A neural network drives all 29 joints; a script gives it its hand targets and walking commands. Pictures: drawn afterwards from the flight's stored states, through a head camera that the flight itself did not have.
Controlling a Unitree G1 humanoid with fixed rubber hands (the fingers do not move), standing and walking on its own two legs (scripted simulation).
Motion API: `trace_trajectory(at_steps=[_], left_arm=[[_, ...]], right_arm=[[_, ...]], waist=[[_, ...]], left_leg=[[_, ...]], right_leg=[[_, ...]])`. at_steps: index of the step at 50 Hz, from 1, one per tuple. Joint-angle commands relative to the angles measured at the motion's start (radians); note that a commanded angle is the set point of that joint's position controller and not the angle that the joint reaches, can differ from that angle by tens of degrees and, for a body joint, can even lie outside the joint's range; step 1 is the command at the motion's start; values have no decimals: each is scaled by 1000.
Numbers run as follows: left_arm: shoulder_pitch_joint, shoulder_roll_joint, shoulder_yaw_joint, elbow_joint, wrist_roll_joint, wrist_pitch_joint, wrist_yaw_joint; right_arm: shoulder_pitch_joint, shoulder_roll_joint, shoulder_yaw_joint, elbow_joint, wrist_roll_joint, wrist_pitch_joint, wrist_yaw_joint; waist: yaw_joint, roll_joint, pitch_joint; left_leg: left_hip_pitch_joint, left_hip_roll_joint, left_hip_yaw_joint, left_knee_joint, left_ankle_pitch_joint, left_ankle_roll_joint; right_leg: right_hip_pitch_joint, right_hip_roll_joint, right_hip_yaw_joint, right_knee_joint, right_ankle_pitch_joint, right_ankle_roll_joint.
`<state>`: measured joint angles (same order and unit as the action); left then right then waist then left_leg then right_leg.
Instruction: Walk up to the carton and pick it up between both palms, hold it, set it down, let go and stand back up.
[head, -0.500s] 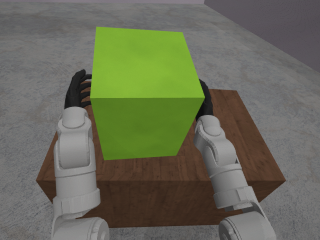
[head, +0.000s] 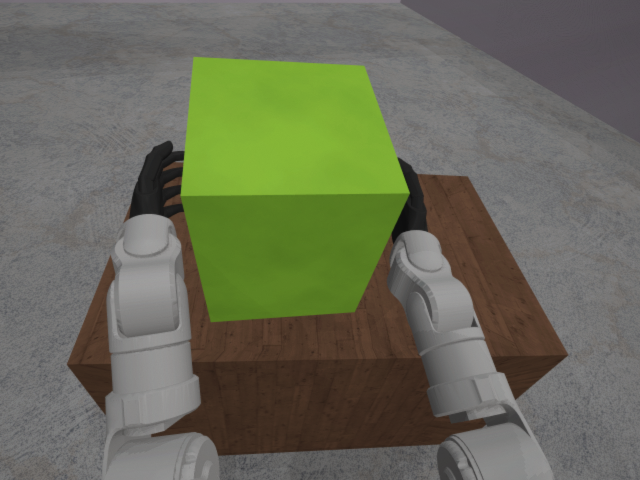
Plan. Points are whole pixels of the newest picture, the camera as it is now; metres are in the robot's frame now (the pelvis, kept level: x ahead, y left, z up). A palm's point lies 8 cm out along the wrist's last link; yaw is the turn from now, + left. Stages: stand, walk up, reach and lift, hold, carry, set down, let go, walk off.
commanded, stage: hold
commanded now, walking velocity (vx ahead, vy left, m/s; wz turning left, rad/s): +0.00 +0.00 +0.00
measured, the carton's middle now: (283, 200) +0.41 +0.02 +0.15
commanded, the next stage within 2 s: none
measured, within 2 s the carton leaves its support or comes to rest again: neither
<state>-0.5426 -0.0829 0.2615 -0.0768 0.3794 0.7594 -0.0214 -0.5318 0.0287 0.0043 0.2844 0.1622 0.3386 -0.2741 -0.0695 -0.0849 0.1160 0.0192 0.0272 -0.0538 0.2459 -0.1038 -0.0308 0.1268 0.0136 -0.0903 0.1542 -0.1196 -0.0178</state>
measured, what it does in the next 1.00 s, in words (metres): stands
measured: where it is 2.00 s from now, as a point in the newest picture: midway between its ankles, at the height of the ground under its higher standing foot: outside the picture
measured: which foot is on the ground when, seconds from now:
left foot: down 0.00-1.00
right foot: down 0.00-1.00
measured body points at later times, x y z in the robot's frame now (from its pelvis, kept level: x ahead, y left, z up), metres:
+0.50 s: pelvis +0.00 +0.00 +0.00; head -0.02 +0.04 +0.45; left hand +0.37 +0.16 +0.18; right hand +0.36 -0.13 +0.17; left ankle +0.03 +0.14 -0.75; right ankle -0.01 -0.10 -0.75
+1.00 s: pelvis +0.00 +0.00 +0.00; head -0.02 +0.04 +0.45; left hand +0.37 +0.16 +0.18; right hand +0.36 -0.13 +0.17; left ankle +0.03 +0.14 -0.75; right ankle -0.01 -0.10 -0.75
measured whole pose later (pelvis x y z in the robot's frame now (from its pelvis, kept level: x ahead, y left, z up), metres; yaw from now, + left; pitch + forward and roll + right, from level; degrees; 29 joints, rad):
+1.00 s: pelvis +0.00 +0.00 +0.00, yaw +1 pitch -9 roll -1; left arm -0.56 -0.07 0.26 -0.06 0.38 0.76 -0.02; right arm -0.54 0.04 -0.02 0.30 0.15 0.33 -0.27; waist -0.07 -0.09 0.11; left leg 0.01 0.03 -0.06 0.25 -0.10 -0.03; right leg 0.13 0.01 -0.11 0.15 -0.12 -0.02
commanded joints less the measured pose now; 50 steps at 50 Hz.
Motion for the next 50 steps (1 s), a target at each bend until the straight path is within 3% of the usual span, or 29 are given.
trace_trajectory(at_steps=[1, 10, 18, 24, 36, 50], left_arm=[[-492, -344, -446, -111, -175, -62, -150], [-483, -332, -425, -90, -166, -43, -158], [-470, -339, -428, -114, -170, -54, -162], [-457, -335, -418, -105, -165, -52, -158], [-485, -337, -440, -109, -174, -55, -154], [-475, -333, -418, -98, -168, -52, -160]], right_arm=[[-605, 277, 267, -221, 35, -61, 94], [-590, 272, 225, -190, 27, -45, 97], [-602, 280, 276, -237, 44, -51, 88], [-583, 275, 280, -222, 45, -50, 91], [-600, 278, 253, -217, 32, -60, 93], [-601, 279, 264, -219, 36, -55, 91]], waist=[[-16, 115, -405], [-32, 122, -381], [-15, 104, -419], [-3, 95, -389], [-24, 119, -401], [-13, 99, -395]], left_leg=[[158, -58, 81, 15, 221, -36], [114, -60, 78, 9, 186, -29], [146, -60, 70, 24, 272, -30], [146, -56, 76, 12, 245, -30], [140, -60, 79, 15, 216, -31], [130, -58, 77, 12, 224, -24]], right_leg=[[9, 32, -46, -2, 193, 53], [30, 24, -45, -2, 174, 54], [49, 31, -45, 9, 259, 57], [41, 29, -43, 2, 229, 55], [28, 27, -45, 2, 206, 55], [43, 26, -44, 6, 222, 58]])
